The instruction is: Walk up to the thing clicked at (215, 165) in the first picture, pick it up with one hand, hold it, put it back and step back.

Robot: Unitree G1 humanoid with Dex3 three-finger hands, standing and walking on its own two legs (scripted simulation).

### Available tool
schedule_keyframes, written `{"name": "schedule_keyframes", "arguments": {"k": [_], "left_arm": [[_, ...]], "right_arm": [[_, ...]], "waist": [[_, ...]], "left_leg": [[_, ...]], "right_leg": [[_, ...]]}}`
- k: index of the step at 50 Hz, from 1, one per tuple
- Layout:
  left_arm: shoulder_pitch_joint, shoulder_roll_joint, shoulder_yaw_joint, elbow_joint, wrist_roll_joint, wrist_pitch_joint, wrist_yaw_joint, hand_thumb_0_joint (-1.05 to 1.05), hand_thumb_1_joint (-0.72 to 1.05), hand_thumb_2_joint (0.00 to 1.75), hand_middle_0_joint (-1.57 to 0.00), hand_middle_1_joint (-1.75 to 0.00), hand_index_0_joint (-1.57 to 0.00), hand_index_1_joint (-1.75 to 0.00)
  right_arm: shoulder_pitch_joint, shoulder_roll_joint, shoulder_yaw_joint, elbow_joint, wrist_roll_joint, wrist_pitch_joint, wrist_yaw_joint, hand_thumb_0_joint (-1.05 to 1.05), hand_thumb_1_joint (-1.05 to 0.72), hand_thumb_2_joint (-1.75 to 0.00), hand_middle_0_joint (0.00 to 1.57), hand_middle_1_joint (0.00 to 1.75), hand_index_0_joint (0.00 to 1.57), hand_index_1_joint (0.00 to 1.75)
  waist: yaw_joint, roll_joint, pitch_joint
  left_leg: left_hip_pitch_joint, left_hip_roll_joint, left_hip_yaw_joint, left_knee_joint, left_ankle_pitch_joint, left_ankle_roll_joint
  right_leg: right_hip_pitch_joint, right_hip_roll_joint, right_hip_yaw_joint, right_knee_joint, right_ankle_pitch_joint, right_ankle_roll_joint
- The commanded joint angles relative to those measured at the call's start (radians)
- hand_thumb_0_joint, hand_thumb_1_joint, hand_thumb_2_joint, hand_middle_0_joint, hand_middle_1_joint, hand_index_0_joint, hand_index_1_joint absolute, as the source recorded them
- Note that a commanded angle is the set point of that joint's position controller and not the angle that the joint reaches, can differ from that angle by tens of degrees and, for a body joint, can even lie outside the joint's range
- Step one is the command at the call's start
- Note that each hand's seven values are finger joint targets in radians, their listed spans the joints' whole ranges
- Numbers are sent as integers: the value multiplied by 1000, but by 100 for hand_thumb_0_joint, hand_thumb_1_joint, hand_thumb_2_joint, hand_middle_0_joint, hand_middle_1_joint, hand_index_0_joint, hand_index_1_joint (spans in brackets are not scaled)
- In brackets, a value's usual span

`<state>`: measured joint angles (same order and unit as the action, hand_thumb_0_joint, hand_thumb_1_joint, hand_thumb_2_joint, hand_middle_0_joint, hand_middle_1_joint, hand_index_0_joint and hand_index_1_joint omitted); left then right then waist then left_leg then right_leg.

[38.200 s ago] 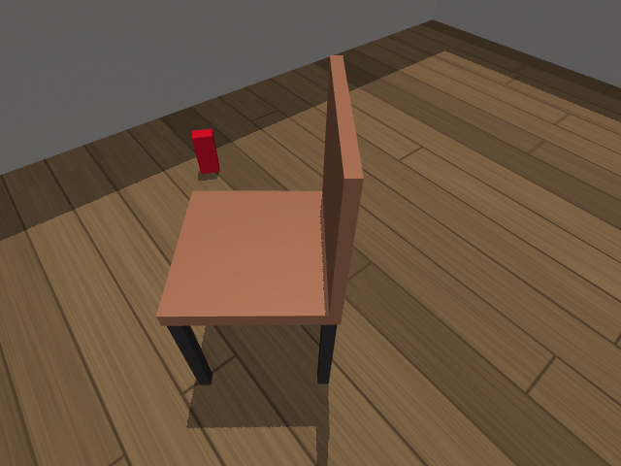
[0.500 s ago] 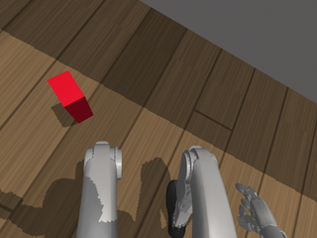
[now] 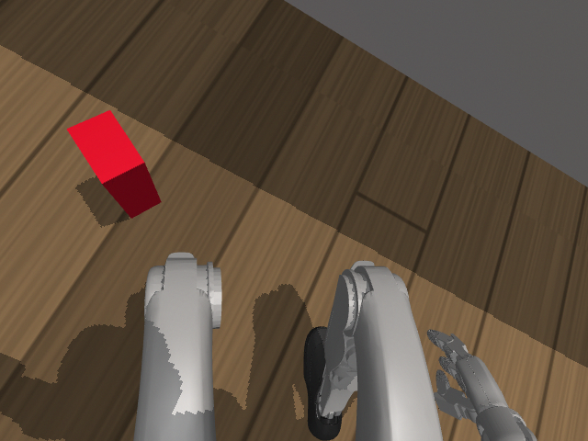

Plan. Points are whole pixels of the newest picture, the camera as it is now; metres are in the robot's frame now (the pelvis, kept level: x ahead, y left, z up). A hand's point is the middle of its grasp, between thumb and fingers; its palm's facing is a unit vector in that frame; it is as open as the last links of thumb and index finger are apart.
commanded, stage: approach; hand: left
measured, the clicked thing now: (122, 172) +0.47 +0.29 -0.26
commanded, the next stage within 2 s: close in in 0.36 s
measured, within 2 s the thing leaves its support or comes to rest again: neither
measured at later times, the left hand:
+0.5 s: hand (22, 198) +0.39 +0.40 -0.20, palm faces +0.37 -0.93 +0.00, open 17.4 cm
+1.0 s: hand (84, 202) +0.41 +0.33 -0.24, palm faces +0.39 -0.92 -0.01, open 17.5 cm
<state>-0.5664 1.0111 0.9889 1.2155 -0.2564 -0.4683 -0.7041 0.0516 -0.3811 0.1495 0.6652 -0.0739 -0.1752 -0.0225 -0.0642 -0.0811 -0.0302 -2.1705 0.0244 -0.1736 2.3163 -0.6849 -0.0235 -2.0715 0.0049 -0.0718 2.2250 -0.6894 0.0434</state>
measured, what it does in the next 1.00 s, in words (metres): lowers itself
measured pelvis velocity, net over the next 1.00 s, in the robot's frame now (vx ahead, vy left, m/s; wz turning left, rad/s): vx -0.01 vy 0.02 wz -0.13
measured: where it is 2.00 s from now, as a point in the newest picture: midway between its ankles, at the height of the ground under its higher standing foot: (254, 404)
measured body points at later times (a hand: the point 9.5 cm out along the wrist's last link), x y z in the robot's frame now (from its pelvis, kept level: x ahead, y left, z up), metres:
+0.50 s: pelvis -0.01 +0.01 -0.07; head +0.23 +0.16 +0.28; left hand +0.37 +0.45 -0.20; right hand +0.17 -0.26 -0.12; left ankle +0.08 +0.13 -0.33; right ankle +0.10 -0.13 -0.33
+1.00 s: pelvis -0.01 +0.02 -0.08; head +0.21 +0.19 +0.26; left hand +0.38 +0.38 -0.24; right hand +0.14 -0.24 -0.12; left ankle +0.08 +0.13 -0.33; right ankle +0.10 -0.13 -0.33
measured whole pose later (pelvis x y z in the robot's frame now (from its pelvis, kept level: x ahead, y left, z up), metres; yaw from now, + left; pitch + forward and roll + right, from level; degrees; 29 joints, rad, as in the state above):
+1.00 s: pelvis -0.01 +0.02 -0.08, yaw -8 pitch +13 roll -17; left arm -0.57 0.83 0.66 1.40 -0.14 -1.01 -0.14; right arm -0.14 -0.38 0.43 0.59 -0.33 0.02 0.13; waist -0.19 -0.23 0.24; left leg -2.24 0.02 -0.34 2.66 -0.71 0.01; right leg -2.06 0.08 -0.18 2.42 -0.66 0.06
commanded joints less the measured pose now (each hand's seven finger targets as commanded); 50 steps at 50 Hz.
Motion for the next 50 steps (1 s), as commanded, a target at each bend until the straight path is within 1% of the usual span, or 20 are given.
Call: {"name": "schedule_keyframes", "arguments": {"k": [1, 4, 6, 7, 8, 9, 10, 11, 12, 13, 14, 15, 21, 24, 25, 31, 36, 44, 48, 50], "left_arm": [[-161, 328, -9, -66, -29, -122, -9, 0, -61, 7, -11, -13, -9, -15], [-205, 324, -46, -41, -11, -165, 4, 0, -61, 6, -11, -12, -9, -14], [-207, 419, 7, -46, 8, -200, 29, 0, -61, 5, -11, -12, -10, -13], [-214, 443, 19, -56, 12, -219, 40, 0, -61, 5, -11, -11, -10, -13], [-239, 401, -18, -73, 15, -239, 46, 0, -61, 5, -11, -13, -10, -14], [-242, 474, 38, -97, 25, -261, 62, 0, -61, 7, -11, -14, -10, -15], [-240, 447, 5, -91, 37, -278, 69, 0, -61, 7, -11, -14, -10, -16], [-239, 495, 37, -104, 51, -295, 82, 0, -61, 5, -12, -14, -11, -16], [-242, 470, -2, -77, 68, -305, 92, 0, -61, 8, -11, -15, -10, -17], [-232, 478, 15, -73, 74, -318, 105, 0, -61, 8, -11, -17, -11, -18], [-217, 419, -38, -41, 89, -327, 114, 0, -61, 8, -12, -17, -11, -18], [-175, 473, 14, -17, 97, -333, 134, 0, -61, 8, -12, -18, -11, -19], [-185, 227, -129, 58, 59, -397, 189, 0, -61, 8, -10, -19, -11, -19], [-213, 193, -187, 98, 67, -438, 241, 0, -61, 4, -9, -15, -11, -14], [-229, 176, -206, 96, 69, -455, 261, 0, -61, 2, -9, -14, -12, -13], [-194, 267, -106, 70, 91, -564, 410, 0, -61, 4, -9, -15, -12, -13], [-159, 243, -128, 23, 146, -598, 486, 0, -61, 7, -9, -17, -12, -15], [-187, 7, -317, 21, 132, -591, 529, 0, -61, 6, -7, -15, -10, -13], [-195, -71, -372, 62, 117, -610, 563, 0, -61, 7, -6, -14, -9, -12], [-198, -53, -354, 74, 112, -626, 588, 0, -61, 8, -6, -13, -9, -11]], "right_arm": [[81, -257, -67, -41, -20, -21, -17, 0, -88, -89, 20, 30, 20, 30], [67, -263, -43, -51, -44, -13, -6, 0, -87, -89, 20, 30, 20, 30], [52, -278, -29, -42, -61, 3, -5, 0, -87, -89, 20, 30, 20, 30], [40, -280, -17, -48, -71, 10, -1, 0, -88, -89, 20, 30, 20, 30], [32, -279, -4, -56, -80, 17, 5, 0, -88, -89, 20, 30, 20, 30], [21, -293, 2, -55, -91, 28, 6, 0, -88, -89, 20, 30, 20, 30], [15, -293, 14, -44, -102, 40, 10, 0, -89, -90, 20, 30, 20, 30], [0, -301, 19, -58, -115, 48, 12, 0, -89, -90, 20, 30, 20, 30], [0, -297, 30, -48, -123, 61, 17, 0, -89, -90, 20, 30, 20, 30], [-16, -305, 31, -62, -133, 69, 18, 0, -89, -89, 20, 30, 20, 30], [-32, -304, 41, -56, -141, 80, 22, 0, -90, -90, 20, 30, 20, 30], [-28, -314, 43, -55, -153, 89, 23, 0, -89, -90, 20, 30, 20, 30], [-84, -330, 88, -95, -180, 122, 41, 0, -91, -90, 20, 30, 20, 30], [-106, -328, 114, -97, -192, 130, 50, 0, -91, -90, 20, 30, 20, 30], [-119, -330, 122, -106, -197, 131, 55, 0, -91, -90, 20, 30, 20, 30], [-139, -356, 160, -99, -230, 163, 83, 0, -91, -90, 20, 30, 20, 30], [-166, -370, 156, -107, -248, 185, 96, 0, -91, -90, 20, 30, 20, 30], [-163, -352, 146, -106, -260, 202, 116, 0, -92, -90, 20, 30, 20, 30], [-164, -352, 149, -103, -256, 202, 129, 0, -90, -90, 20, 30, 20, 30], [-169, -344, 162, -110, -258, 203, 136, 0, -90, -90, 20, 30, 20, 30]], "waist": [[-16, 243, -496], [-26, 249, -526], [-8, 303, -538], [-4, 325, -550], [-18, 347, -555], [-7, 388, -569], [-17, 414, -577], [-9, 446, -588], [-24, 453, -567], [-26, 446, -565], [-42, 465, -528], [-28, 466, -527], [-131, 395, -431], [-165, 344, -377], [-167, 330, -362], [-143, 399, -343], [-139, 518, -296], [-235, 403, -248], [-247, 318, -223], [-234, 300, -242]], "left_leg": [[407, 21, 64, -242, 65, 36], [409, 25, 67, -193, 90, 32], [426, 28, 66, -181, 101, 26], [442, 32, 63, -174, 118, 22], [466, 34, 59, -161, 147, 16], [496, 39, 50, -160, 184, 9], [528, 41, 45, -149, 213, 5], [546, 44, 45, -134, 242, 3], [535, 45, 39, -129, 239, 1], [526, 47, 38, -116, 242, 3], [530, 47, 34, -121, 241, -3], [519, 50, 32, -108, 238, -2], [478, 58, -20, -62, 206, -3], [404, 57, -31, -33, 151, 2], [388, 56, -33, -27, 130, 2], [407, 60, -53, -17, 143, -12], [473, 71, -79, -56, 150, -37], [361, 57, -87, -20, 78, -16], [332, 56, -120, -18, 48, -10], [323, 53, -121, -4, 57, -6]], "right_leg": [[181, 36, -87, -161, 67, -74], [195, 43, -96, -135, 87, -72], [199, 43, -102, -109, 94, -74], [203, 44, -105, -91, 106, -75], [201, 45, -112, -75, 128, -75], [201, 45, -119, -50, 153, -77], [194, 46, -122, -40, 164, -76], [199, 48, -124, -27, 184, -76], [194, 49, -126, -19, 181, -77], [193, 52, -131, -16, 189, -75], [177, 51, -139, -5, 185, -77], [190, 55, -142, -5, 190, -75], [160, 62, -196, 24, 192, -65], [172, 69, -211, 25, 175, -59], [174, 72, -215, 24, 164, -56], [219, 80, -234, 58, 178, -51], [163, 75, -248, 91, 188, -57], [161, 84, -250, 61, 186, -51], [157, 85, -261, 62, 172, -42], [185, 89, -259, 61, 177, -39]]}}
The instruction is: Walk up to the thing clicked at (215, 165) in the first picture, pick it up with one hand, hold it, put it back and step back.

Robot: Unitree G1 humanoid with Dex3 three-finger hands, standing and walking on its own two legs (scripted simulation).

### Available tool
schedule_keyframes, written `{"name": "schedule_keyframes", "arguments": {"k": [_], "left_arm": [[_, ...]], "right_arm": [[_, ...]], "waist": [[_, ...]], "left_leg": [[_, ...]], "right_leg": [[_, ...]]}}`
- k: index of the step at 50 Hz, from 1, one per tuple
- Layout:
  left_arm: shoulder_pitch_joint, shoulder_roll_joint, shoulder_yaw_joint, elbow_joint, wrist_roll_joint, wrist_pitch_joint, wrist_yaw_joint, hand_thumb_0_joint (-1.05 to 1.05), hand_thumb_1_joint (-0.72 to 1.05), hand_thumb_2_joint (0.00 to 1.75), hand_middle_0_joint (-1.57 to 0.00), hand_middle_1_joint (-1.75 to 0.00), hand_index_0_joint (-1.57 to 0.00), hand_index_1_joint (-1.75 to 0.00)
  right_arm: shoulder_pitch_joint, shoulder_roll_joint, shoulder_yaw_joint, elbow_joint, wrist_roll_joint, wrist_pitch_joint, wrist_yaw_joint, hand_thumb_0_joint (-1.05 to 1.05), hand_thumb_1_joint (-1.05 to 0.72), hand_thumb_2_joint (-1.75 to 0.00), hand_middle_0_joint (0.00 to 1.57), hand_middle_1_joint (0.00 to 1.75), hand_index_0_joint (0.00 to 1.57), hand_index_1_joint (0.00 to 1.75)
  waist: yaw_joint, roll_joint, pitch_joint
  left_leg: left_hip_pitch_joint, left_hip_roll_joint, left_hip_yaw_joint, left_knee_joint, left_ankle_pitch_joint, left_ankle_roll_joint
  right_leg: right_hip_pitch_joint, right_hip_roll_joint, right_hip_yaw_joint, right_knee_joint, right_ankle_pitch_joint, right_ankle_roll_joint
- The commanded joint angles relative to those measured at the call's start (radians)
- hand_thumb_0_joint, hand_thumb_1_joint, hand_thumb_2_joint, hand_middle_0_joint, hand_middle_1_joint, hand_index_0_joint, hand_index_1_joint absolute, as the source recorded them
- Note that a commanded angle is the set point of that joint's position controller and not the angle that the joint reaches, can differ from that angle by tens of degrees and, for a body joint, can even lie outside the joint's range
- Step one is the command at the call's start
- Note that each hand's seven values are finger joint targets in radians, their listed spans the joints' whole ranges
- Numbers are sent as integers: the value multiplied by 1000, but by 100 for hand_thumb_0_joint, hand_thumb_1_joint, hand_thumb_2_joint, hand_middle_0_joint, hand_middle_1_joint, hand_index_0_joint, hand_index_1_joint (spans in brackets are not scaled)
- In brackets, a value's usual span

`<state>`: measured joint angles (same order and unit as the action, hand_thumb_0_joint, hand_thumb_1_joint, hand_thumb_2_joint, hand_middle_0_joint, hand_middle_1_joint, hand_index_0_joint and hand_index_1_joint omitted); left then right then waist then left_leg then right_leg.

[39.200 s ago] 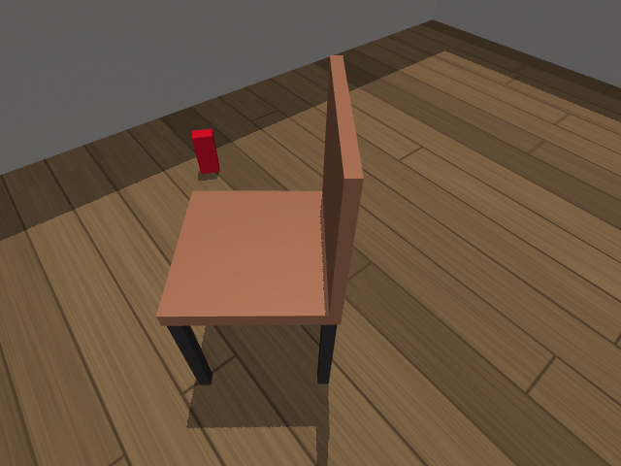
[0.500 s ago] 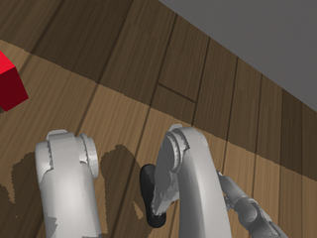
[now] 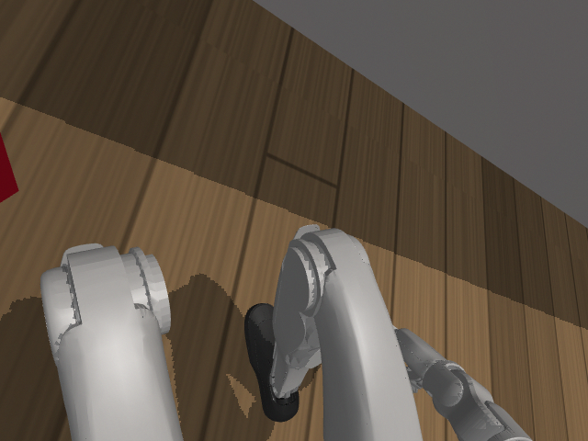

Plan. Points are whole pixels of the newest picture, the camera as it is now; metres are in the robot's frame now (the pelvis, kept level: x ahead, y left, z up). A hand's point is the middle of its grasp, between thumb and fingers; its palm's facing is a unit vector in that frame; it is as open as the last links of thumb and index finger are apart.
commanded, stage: close in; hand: left
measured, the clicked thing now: out of the picture +0.45 +0.33 -0.18
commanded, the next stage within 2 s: rest palm in 0.38 s
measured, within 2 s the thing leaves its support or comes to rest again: neither
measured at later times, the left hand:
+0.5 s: hand out of the picture +0.39 +0.33 -0.17, palm faces +0.53 -0.85 +0.00, open 17.5 cm
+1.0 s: hand out of the picture +0.41 +0.32 -0.17, palm faces +0.54 -0.84 +0.00, open 14.6 cm
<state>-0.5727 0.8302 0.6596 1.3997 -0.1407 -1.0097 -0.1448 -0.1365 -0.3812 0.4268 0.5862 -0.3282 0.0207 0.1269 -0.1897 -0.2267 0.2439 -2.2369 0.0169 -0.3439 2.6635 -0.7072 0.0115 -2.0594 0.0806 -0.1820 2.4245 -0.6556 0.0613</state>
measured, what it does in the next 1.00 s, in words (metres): stands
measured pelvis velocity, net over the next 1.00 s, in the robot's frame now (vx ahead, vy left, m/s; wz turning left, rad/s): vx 0.00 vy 0.00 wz -0.02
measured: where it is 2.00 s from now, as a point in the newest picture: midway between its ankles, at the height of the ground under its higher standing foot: (201, 411)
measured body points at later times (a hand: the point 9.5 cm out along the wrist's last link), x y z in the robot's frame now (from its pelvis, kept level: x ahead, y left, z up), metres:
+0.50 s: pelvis +0.00 -0.01 +0.00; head +0.21 +0.18 +0.34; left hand +0.36 +0.37 -0.16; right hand +0.19 -0.25 -0.05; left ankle +0.08 +0.12 -0.25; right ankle +0.14 -0.14 -0.25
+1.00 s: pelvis +0.00 +0.00 +0.00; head +0.23 +0.18 +0.34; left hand +0.38 +0.37 -0.17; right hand +0.19 -0.25 -0.04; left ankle +0.08 +0.12 -0.25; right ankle +0.14 -0.14 -0.25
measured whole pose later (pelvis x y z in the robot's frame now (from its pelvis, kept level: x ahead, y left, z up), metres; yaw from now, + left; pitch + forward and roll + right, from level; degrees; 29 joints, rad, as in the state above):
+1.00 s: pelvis +0.00 +0.00 +0.00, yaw -1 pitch +13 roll -17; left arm -0.63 0.81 0.60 1.41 -0.11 -1.08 0.03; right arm -0.18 -0.36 0.47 0.57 -0.34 0.05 0.15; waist -0.22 -0.25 0.28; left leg -2.23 0.02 -0.38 2.67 -0.72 -0.02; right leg -2.07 0.09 -0.20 2.42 -0.64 0.08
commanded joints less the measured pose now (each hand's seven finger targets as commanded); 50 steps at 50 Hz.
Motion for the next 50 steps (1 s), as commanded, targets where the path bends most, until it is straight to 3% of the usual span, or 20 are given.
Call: {"name": "schedule_keyframes", "arguments": {"k": [1, 2, 6, 9, 12, 13, 14, 15, 20, 24, 26, 29, 30, 32, 33, 35, 39, 45, 49, 50], "left_arm": [[-189, 144, -13, -112, -1, -97, 43, 0, -61, 8, -6, -12, -9, -10], [-173, 175, 7, -116, 4, -107, 54, 0, -61, 9, -6, -13, -9, -11], [-136, 242, 52, -131, 42, -132, 99, 0, -61, 11, -6, -13, -8, -12], [-139, 233, 64, -170, 54, -142, 125, 0, -61, 12, -6, -13, -8, -11], [-133, 205, 40, -204, 63, -140, 131, 0, -60, 12, -5, -13, -7, -12], [-143, 172, 13, -195, 64, -134, 129, 0, -61, 12, -5, -13, -7, -12], [-146, 166, -1, -213, 61, -131, 127, 0, -61, 11, -5, -12, -7, -11], [-160, 123, -36, -197, 53, -128, 124, 0, -61, 11, -5, -13, -7, -12], [-182, 61, -92, -169, 21, -118, 127, 0, -60, 12, -4, -13, -7, -11], [-166, 79, -67, -135, 11, -129, 144, 0, -57, 14, -4, -13, -6, -11], [-164, 143, -23, -143, 26, -143, 162, 0, -49, 16, -5, -10, -6, -10], [-152, 144, -11, -141, 41, -157, 180, 0, -44, 18, -5, -11, -5, -10], [-164, 177, 3, -163, 50, -162, 187, 0, -45, 18, -5, -10, -6, -10], [-167, 187, 6, -176, 62, -164, 194, 0, -41, 19, -4, -10, -5, -10], [-180, 162, -16, -185, 65, -165, 195, 0, -42, 19, -5, -9, -5, -9], [-195, 165, -17, -192, 69, -160, 197, 0, -33, 20, -17, -18, -17, -17], [-215, 134, -56, -171, 59, -146, 183, 0, -28, 26, -23, -25, -24, -24], [-218, 100, -89, -116, 34, -130, 168, 0, -13, 36, -32, -34, -33, -33], [-202, 177, -31, -100, 38, -139, 178, 0, -6, 39, -35, -37, -36, -36], [-212, 176, -35, -108, 39, -143, 181, 0, -5, 39, -37, -37, -38, -36]], "right_arm": [[19, -346, -113, -31, -4, 11, -11, 0, -90, -90, 20, 30, 20, 30], [7, -340, -108, -35, -7, 13, -10, 0, -89, -89, 20, 30, 20, 30], [-6, -336, -100, -33, -20, 29, -9, 0, -89, -90, 20, 30, 20, 30], [-15, -337, -102, -41, -27, 37, -5, 0, -89, -90, 20, 30, 20, 30], [-7, -334, -109, -41, -30, 41, -1, 0, -90, -90, 20, 30, 20, 30], [-4, -336, -111, -38, -31, 42, -1, 0, -90, -90, 20, 30, 20, 30], [-2, -333, -112, -35, -29, 39, -1, 0, -90, -90, 20, 30, 20, 30], [-1, -335, -115, -33, -27, 37, -1, 0, -90, -90, 20, 30, 20, 30], [-8, -328, -109, -34, -11, 23, 4, 0, -90, -90, 20, 30, 20, 30], [-8, -325, -104, -35, -5, 23, 8, 0, -89, -90, 20, 30, 20, 30], [-2, -328, -100, -30, -12, 27, 8, 0, -88, -90, 20, 30, 20, 30], [-15, -327, -94, -39, -17, 35, 10, 0, -87, -90, 20, 30, 20, 30], [-15, -331, -95, -35, -20, 38, 9, 0, -88, -90, 20, 30, 20, 30], [-10, -328, -93, -35, -26, 44, 9, 0, -87, -90, 20, 30, 20, 30], [-21, -328, -93, -39, -26, 44, 10, 0, -88, -90, 20, 30, 20, 30], [-15, -332, -97, -35, -28, 46, 9, 0, -88, -89, 20, 30, 20, 30], [-5, -329, -94, -27, -25, 43, 7, 0, -87, -89, 20, 30, 20, 30], [-1, -330, -80, -30, -16, 40, 5, 0, -86, -89, 20, 30, 20, 30], [-2, -341, -78, -27, -16, 46, 3, 0, -86, -89, 20, 30, 20, 30], [-12, -334, -69, -35, -19, 48, 3, 0, -86, -89, 20, 30, 20, 30]], "waist": [[-101, 455, -521], [-77, 459, -520], [-48, 536, -527], [-61, 582, -535], [-74, 594, -558], [-95, 584, -556], [-93, 576, -562], [-119, 554, -550], [-121, 450, -532], [-97, 416, -515], [-78, 456, -538], [-75, 489, -540], [-71, 520, -538], [-76, 554, -546], [-87, 556, -532], [-94, 565, -541], [-127, 527, -530], [-128, 465, -530], [-106, 479, -526], [-104, 483, -526]], "left_leg": [[397, 61, 47, -356, 89, -44], [388, 60, 55, -352, 85, -41], [419, 67, 71, -361, 124, -51], [448, 70, 73, -371, 144, -60], [450, 69, 84, -363, 144, -58], [453, 70, 82, -359, 154, -58], [438, 68, 87, -352, 147, -54], [419, 64, 86, -345, 137, -50], [360, 58, 79, -329, 78, -33], [338, 56, 76, -331, 50, -31], [368, 59, 70, -341, 71, -39], [401, 64, 65, -352, 121, -49], [414, 66, 67, -357, 127, -53], [429, 68, 71, -357, 143, -55], [422, 69, 67, -362, 132, -57], [437, 71, 70, -359, 142, -59], [396, 67, 79, -338, 121, -44], [388, 66, 63, -336, 119, -40], [405, 72, 51, -346, 123, -44], [401, 71, 53, -344, 132, -45]], "right_leg": [[181, 12, -150, -132, 146, -58], [184, 15, -145, -135, 138, -59], [198, 19, -138, -119, 153, -67], [199, 17, -141, -114, 173, -68], [212, 21, -139, -123, 182, -69], [207, 20, -143, -125, 192, -68], [211, 23, -137, -130, 193, -69], [209, 22, -142, -134, 194, -66], [201, 25, -150, -154, 161, -60], [204, 24, -153, -159, 132, -59], [216, 27, -156, -145, 142, -64], [223, 25, -158, -131, 176, -67], [216, 24, -156, -128, 176, -68], [223, 27, -154, -126, 188, -71], [211, 22, -157, -125, 183, -70], [213, 23, -154, -131, 195, -69], [225, 25, -152, -149, 197, -64], [230, 27, -164, -157, 192, -61], [223, 26, -166, -144, 189, -63], [236, 26, -166, -146, 193, -62]]}}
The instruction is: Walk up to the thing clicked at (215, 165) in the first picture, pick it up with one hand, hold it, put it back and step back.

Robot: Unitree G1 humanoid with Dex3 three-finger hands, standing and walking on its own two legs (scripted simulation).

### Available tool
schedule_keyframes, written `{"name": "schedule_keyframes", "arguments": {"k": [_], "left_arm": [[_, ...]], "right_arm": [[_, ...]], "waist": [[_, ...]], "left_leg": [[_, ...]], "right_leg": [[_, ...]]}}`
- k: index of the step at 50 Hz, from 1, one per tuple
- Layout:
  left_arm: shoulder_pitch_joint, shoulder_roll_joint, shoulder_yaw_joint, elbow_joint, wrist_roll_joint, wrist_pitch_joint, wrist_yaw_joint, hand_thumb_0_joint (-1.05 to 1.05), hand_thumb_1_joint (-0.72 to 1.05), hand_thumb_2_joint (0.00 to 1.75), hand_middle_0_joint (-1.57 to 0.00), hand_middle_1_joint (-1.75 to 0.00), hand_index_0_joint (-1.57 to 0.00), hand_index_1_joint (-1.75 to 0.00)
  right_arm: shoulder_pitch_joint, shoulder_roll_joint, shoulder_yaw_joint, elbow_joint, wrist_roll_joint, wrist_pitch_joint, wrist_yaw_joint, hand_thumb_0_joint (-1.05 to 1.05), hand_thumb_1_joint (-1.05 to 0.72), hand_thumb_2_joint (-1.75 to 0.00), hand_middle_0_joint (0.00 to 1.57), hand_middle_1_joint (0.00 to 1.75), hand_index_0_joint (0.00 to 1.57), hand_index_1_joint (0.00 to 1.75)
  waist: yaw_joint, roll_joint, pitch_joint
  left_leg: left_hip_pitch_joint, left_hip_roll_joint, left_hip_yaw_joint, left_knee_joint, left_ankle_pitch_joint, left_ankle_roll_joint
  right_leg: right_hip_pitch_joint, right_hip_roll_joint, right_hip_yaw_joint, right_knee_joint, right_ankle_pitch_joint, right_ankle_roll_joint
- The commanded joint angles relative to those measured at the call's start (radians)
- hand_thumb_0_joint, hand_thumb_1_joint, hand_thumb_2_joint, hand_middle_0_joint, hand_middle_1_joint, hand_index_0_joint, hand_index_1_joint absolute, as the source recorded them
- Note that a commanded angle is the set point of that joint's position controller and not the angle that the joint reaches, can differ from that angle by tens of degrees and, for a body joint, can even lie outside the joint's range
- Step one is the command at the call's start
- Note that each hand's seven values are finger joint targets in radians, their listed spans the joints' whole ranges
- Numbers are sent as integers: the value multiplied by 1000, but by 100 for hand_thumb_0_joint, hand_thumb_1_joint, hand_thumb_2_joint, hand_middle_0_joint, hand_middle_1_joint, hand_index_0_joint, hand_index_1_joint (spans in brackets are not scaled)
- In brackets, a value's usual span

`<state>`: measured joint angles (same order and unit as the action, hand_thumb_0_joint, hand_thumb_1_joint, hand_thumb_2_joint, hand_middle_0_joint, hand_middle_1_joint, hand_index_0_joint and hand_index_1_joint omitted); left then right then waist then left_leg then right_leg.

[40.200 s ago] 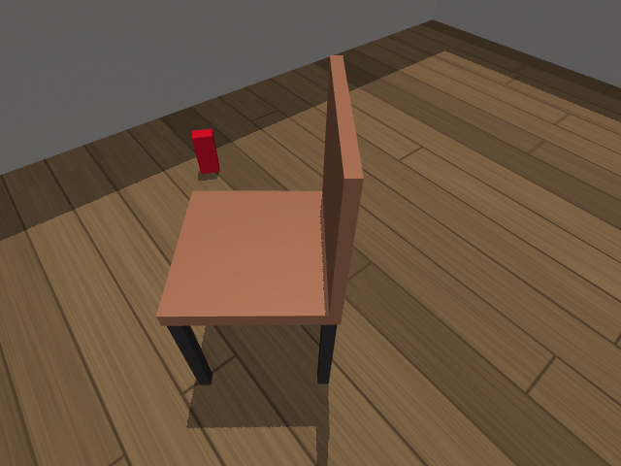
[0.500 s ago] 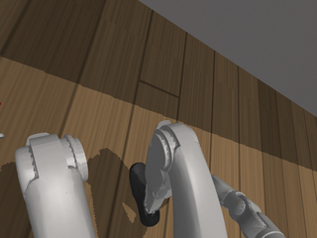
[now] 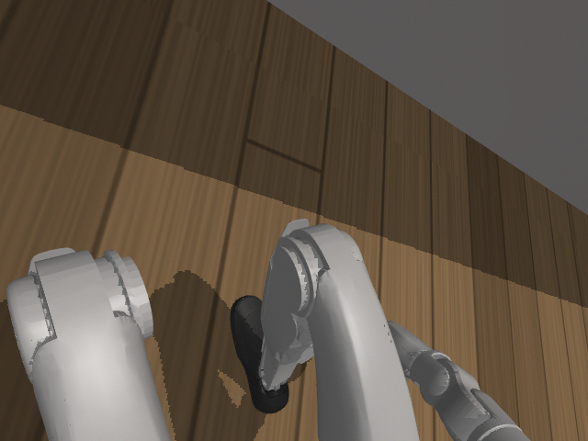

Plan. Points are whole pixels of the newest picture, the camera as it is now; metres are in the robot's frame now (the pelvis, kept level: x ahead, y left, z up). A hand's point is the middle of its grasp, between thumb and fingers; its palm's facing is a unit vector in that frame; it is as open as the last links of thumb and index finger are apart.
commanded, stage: close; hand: left
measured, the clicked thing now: out of the picture +0.44 +0.34 -0.17
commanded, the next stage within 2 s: settle in 0.84 s
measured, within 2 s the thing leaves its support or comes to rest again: leaves its support in 1.22 s
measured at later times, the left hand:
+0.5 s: hand out of the picture +0.41 +0.35 -0.17, palm faces +0.57 -0.82 +0.00, open 12.6 cm
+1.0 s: hand out of the picture +0.41 +0.36 -0.17, palm faces +0.57 -0.82 +0.01, open 12.4 cm
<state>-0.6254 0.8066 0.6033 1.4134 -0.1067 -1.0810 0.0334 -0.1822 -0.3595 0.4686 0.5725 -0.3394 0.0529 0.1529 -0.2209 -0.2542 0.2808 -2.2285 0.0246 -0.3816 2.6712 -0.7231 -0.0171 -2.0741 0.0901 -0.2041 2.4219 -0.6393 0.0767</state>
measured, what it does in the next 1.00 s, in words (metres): stands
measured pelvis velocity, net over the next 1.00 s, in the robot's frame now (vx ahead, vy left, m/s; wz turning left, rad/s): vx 0.00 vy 0.00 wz -0.02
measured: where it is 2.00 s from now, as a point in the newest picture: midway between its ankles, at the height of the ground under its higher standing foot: (190, 408)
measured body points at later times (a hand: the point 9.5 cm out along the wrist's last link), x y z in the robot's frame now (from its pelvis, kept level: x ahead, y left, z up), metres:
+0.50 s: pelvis +0.00 +0.00 +0.00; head +0.22 +0.20 +0.33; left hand +0.37 +0.39 -0.17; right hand +0.18 -0.24 -0.03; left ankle +0.08 +0.13 -0.25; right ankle +0.14 -0.13 -0.25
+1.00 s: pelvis +0.00 +0.00 +0.00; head +0.22 +0.20 +0.33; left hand +0.38 +0.40 -0.17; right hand +0.18 -0.24 -0.03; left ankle +0.08 +0.13 -0.25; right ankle +0.14 -0.13 -0.25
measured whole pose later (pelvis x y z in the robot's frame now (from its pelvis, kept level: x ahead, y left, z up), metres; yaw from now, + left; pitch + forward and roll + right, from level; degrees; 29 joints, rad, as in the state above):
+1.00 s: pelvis +0.00 +0.00 +0.00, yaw -1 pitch +12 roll -19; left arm -0.66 0.92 0.64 1.47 -0.12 -1.09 0.01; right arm -0.19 -0.37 0.52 0.52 -0.35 0.08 0.13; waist -0.23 -0.29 0.31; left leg -2.22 0.03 -0.40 2.68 -0.72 0.00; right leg -2.05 0.10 -0.22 2.40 -0.63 0.07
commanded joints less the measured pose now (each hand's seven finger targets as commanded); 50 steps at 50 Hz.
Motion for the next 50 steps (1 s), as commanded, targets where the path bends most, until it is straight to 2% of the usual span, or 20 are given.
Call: {"name": "schedule_keyframes", "arguments": {"k": [1, 5, 6, 9, 11, 14, 15, 16, 20, 21, 22, 24, 26, 33, 35, 36, 43, 46, 48, 50], "left_arm": [[-148, 227, 48, -123, 7, -72, 7, 0, -3, 41, -37, -38, -38, -37], [-178, 210, 11, -116, 18, -75, -1, 0, 6, 47, -43, -43, -44, -43], [-191, 239, 28, -133, 20, -76, -1, 0, 8, 47, -44, -44, -45, -43], [-189, 246, 29, -128, 20, -68, -9, 0, 12, 49, -45, -46, -46, -45], [-183, 221, 17, -110, 16, -59, -12, 0, 14, 52, -48, -49, -49, -48], [-205, 241, 29, -98, 11, -58, -6, 0, 15, 58, -53, -55, -54, -54], [-215, 213, 6, -91, 9, -58, -8, 0, 17, 59, -54, -57, -55, -55], [-211, 250, 31, -78, 13, -57, -4, 0, 16, 60, -55, -58, -57, -57], [-225, 277, 29, -67, 16, -62, -4, 0, 17, 66, -59, -63, -60, -62], [-213, 246, 21, -55, 15, -61, -6, 0, 19, 67, -60, -65, -62, -64], [-211, 266, 26, -56, 18, -62, -8, 0, 18, 66, -61, -65, -63, -64], [-222, 255, 10, -50, 22, -64, -11, 0, 17, 68, -62, -67, -64, -66], [-209, 283, 22, -41, 27, -63, -12, 0, 18, 71, -66, -71, -67, -70], [-203, 277, 29, -20, 15, -63, -20, 0, 15, 79, -76, -82, -78, -81], [-198, 284, 34, -25, 15, -61, -25, 0, 16, 82, -80, -86, -82, -85], [-198, 265, 17, -30, 14, -61, -29, 0, 13, 82, -79, -86, -82, -85], [-167, 275, 39, -18, 1, -53, -33, 0, 11, 93, -90, -99, -92, -98], [-160, 224, 3, -23, 2, -50, -41, 0, 13, 97, -95, -105, -98, -104], [-140, 248, 17, -26, 11, -47, -43, 0, 15, 108, -101, -115, -102, -115], [-157, 233, 7, -63, 4, -49, -50, 0, 11, 116, -108, -123, -109, -124]], "right_arm": [[42, -358, -113, -17, -9, 18, -24, 0, -86, -89, 20, 30, 20, 30], [25, -350, -101, -27, -12, 20, -27, 0, -85, -89, 20, 30, 20, 30], [25, -355, -102, -29, -15, 21, -29, 0, -85, -89, 20, 30, 20, 30], [37, -359, -101, -27, -16, 25, -31, 0, -85, -89, 20, 30, 20, 30], [35, -361, -99, -27, -16, 25, -33, 0, -85, -89, 20, 30, 20, 30], [38, -373, -96, -25, -16, 29, -35, 0, -85, -89, 20, 30, 20, 30], [26, -367, -90, -37, -15, 31, -33, 0, -85, -89, 20, 30, 20, 30], [29, -374, -95, -30, -14, 32, -35, 0, -85, -89, 20, 30, 20, 30], [26, -366, -81, -41, -18, 33, -35, 0, -85, -89, 20, 30, 20, 30], [23, -363, -80, -47, -20, 33, -34, 0, -85, -89, 20, 30, 20, 30], [22, -368, -83, -43, -19, 32, -37, 0, -85, -89, 20, 30, 20, 30], [16, -372, -79, -48, -19, 35, -38, 0, -85, -89, 20, 30, 20, 30], [20, -375, -78, -43, -21, 36, -40, 0, -85, -89, 20, 30, 20, 30], [17, -383, -73, -53, -23, 40, -42, 0, -85, -89, 20, 30, 20, 30], [16, -381, -72, -51, -24, 40, -43, 0, -86, -89, 20, 30, 20, 30], [9, -378, -72, -58, -22, 40, -42, 0, -85, -89, 20, 30, 20, 30], [25, -380, -70, -55, -23, 41, -44, 0, -86, -89, 20, 30, 20, 30], [11, -376, -69, -66, -23, 41, -42, 0, -86, -89, 20, 30, 20, 30], [21, -382, -77, -55, -20, 43, -42, 0, -89, -90, 20, 30, 20, 30], [10, -383, -80, -61, -18, 42, -42, 0, -88, -90, 20, 30, 20, 30]], "waist": [[-66, 518, -578], [-87, 540, -549], [-89, 546, -558], [-97, 552, -560], [-101, 535, -564], [-109, 540, -556], [-117, 533, -542], [-114, 530, -533], [-114, 500, -513], [-119, 500, -519], [-111, 513, -511], [-127, 509, -497], [-117, 523, -509], [-126, 514, -489], [-120, 526, -499], [-123, 521, -489], [-111, 517, -511], [-117, 514, -503], [-105, 529, -495], [-102, 532, -512]], "left_leg": [[405, 65, 97, -347, 163, -16], [392, 68, 103, -348, 151, -16], [395, 70, 102, -349, 154, -17], [402, 71, 104, -346, 150, -15], [412, 74, 94, -345, 162, -17], [428, 77, 77, -354, 168, -20], [422, 77, 73, -357, 162, -20], [411, 79, 74, -357, 143, -18], [350, 72, 90, -341, 98, -5], [372, 75, 85, -346, 115, -9], [375, 77, 85, -347, 108, -10], [384, 81, 71, -355, 111, -13], [395, 81, 73, -354, 127, -14], [387, 83, 65, -359, 112, -14], [397, 83, 68, -360, 117, -16], [388, 82, 69, -358, 111, -13], [388, 79, 75, -347, 142, -12], [394, 79, 66, -356, 137, -15], [407, 81, 62, -367, 140, -19], [420, 82, 63, -367, 150, -21]], "right_leg": [[262, 19, -139, -144, 187, -78], [253, 22, -138, -151, 179, -79], [259, 21, -139, -151, 183, -78], [264, 22, -139, -157, 181, -78], [255, 23, -143, -153, 191, -77], [241, 19, -151, -144, 195, -77], [241, 17, -154, -146, 192, -75], [230, 18, -153, -149, 177, -75], [249, 23, -150, -170, 143, -74], [255, 22, -152, -168, 159, -72], [237, 24, -149, -164, 152, -75], [226, 21, -156, -156, 154, -74], [238, 22, -153, -153, 166, -75], [234, 22, -161, -155, 155, -73], [243, 22, -157, -156, 161, -73], [236, 21, -156, -157, 158, -72], [265, 26, -160, -160, 180, -74], [255, 24, -168, -158, 178, -73], [242, 21, -164, -149, 173, -77], [242, 19, -162, -149, 180, -75]]}}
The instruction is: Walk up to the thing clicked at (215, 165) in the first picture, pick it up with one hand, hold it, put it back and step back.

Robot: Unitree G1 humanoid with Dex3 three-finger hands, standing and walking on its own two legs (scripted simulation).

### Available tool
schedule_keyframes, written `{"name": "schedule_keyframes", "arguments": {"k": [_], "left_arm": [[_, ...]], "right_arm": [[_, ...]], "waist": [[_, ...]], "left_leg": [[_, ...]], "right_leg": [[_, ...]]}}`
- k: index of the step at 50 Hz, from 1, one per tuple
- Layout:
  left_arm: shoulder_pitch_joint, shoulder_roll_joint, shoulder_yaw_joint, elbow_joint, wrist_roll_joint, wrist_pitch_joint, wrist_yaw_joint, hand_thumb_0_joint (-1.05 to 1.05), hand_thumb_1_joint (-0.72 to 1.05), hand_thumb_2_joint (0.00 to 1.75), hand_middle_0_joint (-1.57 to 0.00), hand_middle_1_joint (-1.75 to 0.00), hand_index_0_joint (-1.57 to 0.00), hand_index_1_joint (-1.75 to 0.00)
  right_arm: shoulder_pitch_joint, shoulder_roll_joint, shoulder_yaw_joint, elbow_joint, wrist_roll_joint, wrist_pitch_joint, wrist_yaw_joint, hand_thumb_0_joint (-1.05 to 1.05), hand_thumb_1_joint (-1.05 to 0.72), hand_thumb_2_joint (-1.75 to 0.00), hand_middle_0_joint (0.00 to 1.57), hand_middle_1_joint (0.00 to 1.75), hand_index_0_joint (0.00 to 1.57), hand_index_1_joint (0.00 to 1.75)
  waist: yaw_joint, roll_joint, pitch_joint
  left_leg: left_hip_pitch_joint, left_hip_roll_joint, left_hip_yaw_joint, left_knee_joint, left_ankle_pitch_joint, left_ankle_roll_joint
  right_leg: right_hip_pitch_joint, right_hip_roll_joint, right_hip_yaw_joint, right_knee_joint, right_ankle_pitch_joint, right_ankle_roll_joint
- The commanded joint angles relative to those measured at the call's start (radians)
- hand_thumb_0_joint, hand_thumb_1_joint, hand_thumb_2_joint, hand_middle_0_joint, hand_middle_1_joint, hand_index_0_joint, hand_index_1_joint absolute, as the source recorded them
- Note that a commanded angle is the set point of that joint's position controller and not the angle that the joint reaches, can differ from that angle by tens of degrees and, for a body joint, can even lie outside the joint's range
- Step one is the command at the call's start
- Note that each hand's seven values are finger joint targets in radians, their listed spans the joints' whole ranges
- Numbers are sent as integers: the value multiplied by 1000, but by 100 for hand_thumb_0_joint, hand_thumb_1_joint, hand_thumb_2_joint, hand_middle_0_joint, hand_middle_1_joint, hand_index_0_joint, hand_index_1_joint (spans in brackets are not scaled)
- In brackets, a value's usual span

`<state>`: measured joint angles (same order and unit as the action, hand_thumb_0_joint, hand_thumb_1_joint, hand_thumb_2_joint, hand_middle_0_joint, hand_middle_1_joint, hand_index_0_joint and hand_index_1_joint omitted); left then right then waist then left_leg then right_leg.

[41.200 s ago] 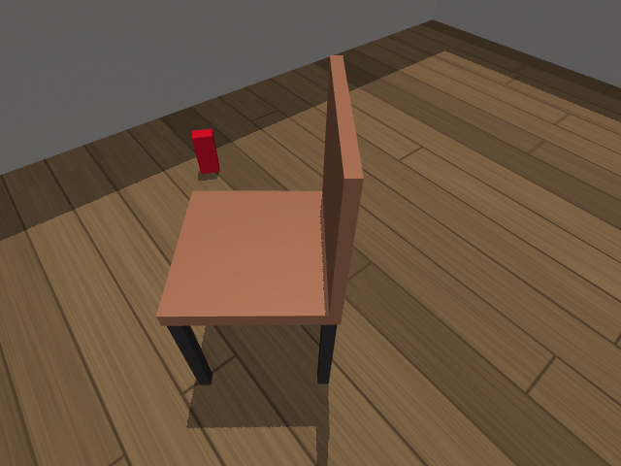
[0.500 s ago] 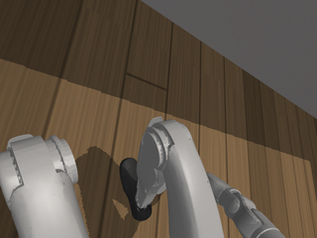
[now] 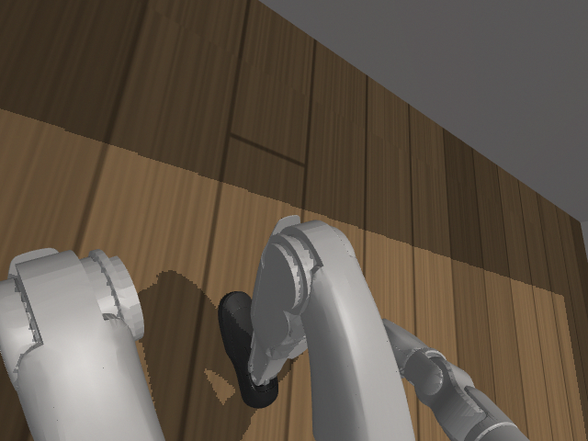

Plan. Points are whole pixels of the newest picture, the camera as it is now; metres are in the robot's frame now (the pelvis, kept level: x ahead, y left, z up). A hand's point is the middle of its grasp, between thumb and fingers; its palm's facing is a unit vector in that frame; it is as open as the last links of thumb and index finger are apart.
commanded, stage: settle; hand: left
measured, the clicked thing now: out of the picture +0.43 +0.35 -0.17
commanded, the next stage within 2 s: hold in 0.46 s
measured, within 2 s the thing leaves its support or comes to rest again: leaves its support in 0.22 s
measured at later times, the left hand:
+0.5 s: hand out of the picture +0.39 +0.38 -0.10, palm faces +0.58 -0.82 +0.03, open 12.5 cm
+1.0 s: hand out of the picture +0.33 +0.35 +0.06, palm faces +0.53 -0.84 -0.07, open 12.5 cm
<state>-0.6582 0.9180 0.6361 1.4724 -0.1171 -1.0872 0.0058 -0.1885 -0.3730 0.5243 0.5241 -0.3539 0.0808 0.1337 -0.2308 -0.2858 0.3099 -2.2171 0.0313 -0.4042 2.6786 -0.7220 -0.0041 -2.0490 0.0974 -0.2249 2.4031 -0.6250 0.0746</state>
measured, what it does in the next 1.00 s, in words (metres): rises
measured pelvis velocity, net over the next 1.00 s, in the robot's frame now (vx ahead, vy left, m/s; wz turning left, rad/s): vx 0.02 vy -0.02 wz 0.17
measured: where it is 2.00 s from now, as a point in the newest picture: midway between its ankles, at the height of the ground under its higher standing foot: (180, 408)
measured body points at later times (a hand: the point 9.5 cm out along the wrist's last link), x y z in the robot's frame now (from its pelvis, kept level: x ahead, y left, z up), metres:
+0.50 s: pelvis +0.00 +0.00 +0.01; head +0.19 +0.19 +0.37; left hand +0.35 +0.42 -0.10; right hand +0.21 -0.23 -0.03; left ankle +0.08 +0.12 -0.25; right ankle +0.14 -0.13 -0.25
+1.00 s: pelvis +0.02 -0.02 +0.08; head +0.20 +0.09 +0.48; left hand +0.30 +0.39 +0.07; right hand +0.26 -0.22 -0.03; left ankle +0.08 +0.12 -0.25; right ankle +0.15 -0.14 -0.25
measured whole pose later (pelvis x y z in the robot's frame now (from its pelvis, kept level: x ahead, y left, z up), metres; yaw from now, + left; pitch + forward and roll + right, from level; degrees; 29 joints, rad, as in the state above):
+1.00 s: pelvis +0.02 -0.02 +0.08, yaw +10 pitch +31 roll -9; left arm -0.31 0.42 0.44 0.52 -0.21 -0.54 -0.09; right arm 0.01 -0.27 0.07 0.58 -0.04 0.08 0.07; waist -0.05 -0.02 -0.11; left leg -2.18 0.03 -0.17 2.33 -0.70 -0.02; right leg -2.08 -0.01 -0.07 2.24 -0.70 0.04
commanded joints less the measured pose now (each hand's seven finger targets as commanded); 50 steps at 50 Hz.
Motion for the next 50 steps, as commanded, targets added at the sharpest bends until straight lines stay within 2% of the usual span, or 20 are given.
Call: {"name": "schedule_keyframes", "arguments": {"k": [1, 3, 4, 5, 10, 13, 15, 17, 20, 23, 24, 27, 29, 36, 39, 40, 41, 43, 46, 50], "left_arm": [[-125, 123, -23, -123, 11, -43, -23, 0, 11, 118, -110, -125, -111, -127], [-120, 141, 1, -137, 5, -44, -22, 0, 13, 120, -111, -128, -112, -129], [-138, 134, -11, -167, 3, -44, -21, 0, 11, 121, -112, -129, -113, -130], [-140, 164, 19, -196, -1, -46, -16, 0, 10, 121, -112, -130, -113, -131], [-180, 169, 23, -325, 8, -31, -8, 0, 8, 123, -117, -135, -119, -136], [-172, 138, -2, -392, 22, -9, -17, 0, 9, 125, -120, -138, -122, -139], [-155, 112, -20, -442, 28, 16, -26, 0, 8, 124, -120, -137, -121, -138], [-150, 120, -3, -482, 21, 43, -29, 0, 6, 121, -120, -135, -121, -136], [-117, 10, -39, -519, -15, 86, -41, 0, 7, 123, -121, -137, -123, -138], [-93, 14, -34, -575, -18, 137, -49, 0, 8, 122, -122, -137, -124, -138], [-57, -38, -70, -564, -18, 154, -56, 0, 8, 122, -122, -137, -124, -138], [-27, -103, -109, -609, -17, 205, -65, 0, 7, 122, -119, -137, -121, -137], [-67, -102, -103, -740, -28, 224, -61, 0, 11, 113, -117, -137, -121, -134], [25, -138, -117, -946, -35, 313, -75, 0, 6, 115, -112, -136, -117, -134], [68, -186, -122, -1048, -62, 350, -83, 0, -1, 112, -111, -135, -116, -133], [129, -237, -132, -997, -76, 375, -87, 0, -1, 113, -111, -135, -116, -133], [60, -253, -151, -1082, -85, 380, -88, 0, -1, 112, -110, -135, -115, -132], [126, -246, -126, -1095, -90, 416, -85, 0, -8, 112, -113, -137, -118, -135], [171, -309, -167, -1151, -95, 471, -92, 0, -13, 113, -113, -138, -118, -136], [227, -336, -171, -1266, -119, 539, -112, 0, -13, 112, -115, -138, -120, -136]], "right_arm": [[19, -368, -134, -14, -4, 15, -22, 0, -88, -90, 20, 30, 20, 30], [27, -370, -140, -8, -1, 16, -21, 0, -88, -90, 20, 30, 20, 30], [22, -364, -138, -11, 1, 14, -19, 0, -88, -90, 20, 30, 20, 30], [26, -368, -145, -6, 2, 13, -19, 0, -88, -90, 20, 30, 20, 30], [52, -352, -166, -4, 5, 15, -19, 0, -88, -90, 20, 30, 20, 30], [63, -343, -191, -3, 14, 15, -17, 0, -88, -90, 20, 30, 20, 30], [83, -339, -212, 5, 21, 19, -16, 0, -88, -90, 20, 30, 20, 30], [87, -339, -231, -2, 34, 15, -15, 0, -88, -90, 20, 30, 20, 30], [113, -326, -257, -3, 56, 13, -10, 0, -88, -90, 20, 30, 20, 30], [134, -310, -288, -1, 84, 11, -12, 0, -87, -89, 20, 30, 20, 30], [133, -301, -298, -1, 93, 12, -12, 0, -88, -89, 20, 30, 20, 30], [148, -280, -333, -11, 120, 8, -12, 0, -87, -89, 20, 30, 20, 30], [162, -267, -359, -11, 140, 2, -14, 0, -89, -89, 20, 30, 20, 30], [219, -214, -440, -5, 207, 0, -36, 0, -89, -89, 20, 30, 20, 30], [245, -191, -472, -3, 237, -4, -43, 0, -90, -89, 20, 30, 20, 30], [243, -188, -482, -9, 249, -7, -48, 0, -90, -89, 20, 30, 20, 30], [256, -181, -492, -5, 256, -12, -51, 0, -89, -89, 20, 30, 20, 30], [261, -168, -511, -14, 279, -12, -63, 0, -90, -89, 20, 30, 20, 30], [277, -144, -544, -17, 305, -17, -75, 0, -89, -89, 20, 30, 20, 30], [290, -131, -583, -41, 340, -28, -96, 0, -89, -89, 20, 30, 20, 30]], "waist": [[-97, 575, -549], [-84, 595, -552], [-82, 594, -551], [-73, 595, -561], [-68, 652, -622], [-58, 680, -650], [-42, 718, -670], [-20, 725, -694], [-18, 697, -713], [16, 672, -727], [21, 665, -714], [31, 627, -730], [59, 641, -773], [126, 637, -909], [154, 644, -967], [152, 603, -957], [142, 618, -977], [165, 588, -1008], [168, 509, -1041], [189, 455, -1103]], "left_leg": [[413, 74, 84, -376, 153, -36], [425, 74, 79, -388, 146, -40], [410, 71, 83, -384, 142, -37], [410, 72, 86, -382, 134, -35], [444, 67, 111, -382, 178, -37], [464, 66, 117, -401, 180, -42], [492, 64, 123, -421, 188, -47], [488, 61, 129, -434, 185, -48], [473, 52, 140, -444, 181, -43], [439, 44, 152, -460, 140, -33], [426, 41, 152, -475, 105, -33], [398, 34, 168, -499, 44, -21], [409, 28, 181, -523, 13, -19], [457, 12, 237, -571, 72, -7], [486, 5, 253, -606, 84, -6], [487, 3, 258, -609, 91, -2], [497, 2, 259, -621, 93, -4], [504, -3, 271, -645, 98, 3], [514, -8, 298, -680, 107, 12], [559, -10, 323, -734, 120, 22]], "right_leg": [[222, 13, -144, -129, 167, -74], [213, 10, -145, -122, 160, -76], [217, 10, -142, -125, 160, -75], [210, 10, -138, -127, 153, -76], [229, 8, -121, -131, 184, -81], [208, 2, -111, -130, 181, -86], [199, -3, -103, -130, 182, -89], [183, -5, -94, -125, 178, -94], [179, -10, -88, -138, 181, -92], [145, -15, -73, -151, 147, -95], [122, -19, -71, -154, 123, -96], [109, -24, -54, -182, 80, -97], [99, -29, -39, -194, 61, -101], [128, -41, 20, -247, 86, -114], [138, -48, 39, -261, 86, -121], [136, -49, 43, -280, 92, -118], [132, -54, 48, -280, 95, -120], [166, -59, 61, -316, 89, -119], [233, -65, 88, -379, 86, -114], [327, -73, 119, -464, 86, -109]]}}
